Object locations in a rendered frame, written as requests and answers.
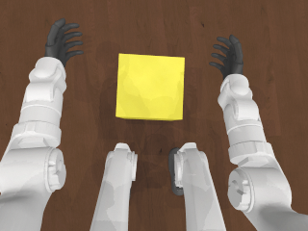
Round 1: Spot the robot left shin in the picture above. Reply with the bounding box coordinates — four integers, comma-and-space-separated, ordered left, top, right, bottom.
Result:
105, 142, 132, 188

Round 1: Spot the robot right upper arm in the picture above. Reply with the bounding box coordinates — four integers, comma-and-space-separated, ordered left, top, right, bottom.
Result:
227, 167, 308, 231

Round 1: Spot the left robot hand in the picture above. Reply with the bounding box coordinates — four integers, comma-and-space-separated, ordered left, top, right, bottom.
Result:
44, 18, 84, 68

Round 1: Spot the right robot hand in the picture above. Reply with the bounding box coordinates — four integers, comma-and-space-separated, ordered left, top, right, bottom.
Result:
209, 34, 244, 81

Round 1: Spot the carton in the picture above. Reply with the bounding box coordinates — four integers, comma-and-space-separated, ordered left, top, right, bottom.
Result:
115, 53, 185, 121

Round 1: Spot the robot left upper arm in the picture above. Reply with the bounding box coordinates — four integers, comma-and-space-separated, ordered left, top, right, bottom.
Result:
0, 146, 66, 231

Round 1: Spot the robot right forearm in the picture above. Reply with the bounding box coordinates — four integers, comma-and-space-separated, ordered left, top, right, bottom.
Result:
218, 73, 292, 204

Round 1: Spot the robot right foot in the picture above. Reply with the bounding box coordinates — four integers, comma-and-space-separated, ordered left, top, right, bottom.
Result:
168, 147, 184, 195

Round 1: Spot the robot left forearm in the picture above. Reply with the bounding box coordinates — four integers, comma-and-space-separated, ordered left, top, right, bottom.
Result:
0, 57, 66, 192

